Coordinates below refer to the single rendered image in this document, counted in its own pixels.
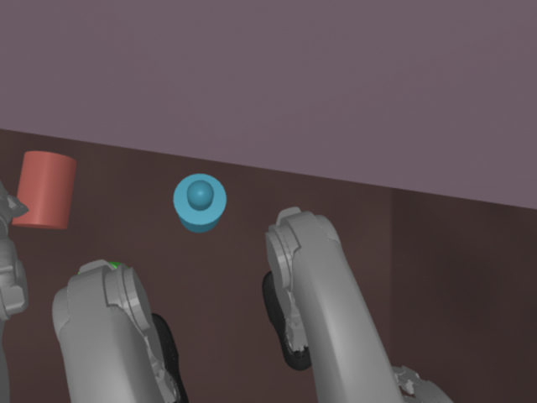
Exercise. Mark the right robot foot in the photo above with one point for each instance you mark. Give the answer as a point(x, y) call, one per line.
point(296, 360)

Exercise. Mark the right robot hand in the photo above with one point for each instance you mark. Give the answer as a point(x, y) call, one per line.
point(424, 391)

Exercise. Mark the left robot foot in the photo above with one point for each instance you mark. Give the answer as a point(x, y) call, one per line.
point(171, 357)

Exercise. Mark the left robot hand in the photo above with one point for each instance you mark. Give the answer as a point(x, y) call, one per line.
point(19, 209)

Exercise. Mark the left robot arm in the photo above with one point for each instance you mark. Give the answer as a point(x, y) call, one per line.
point(14, 296)

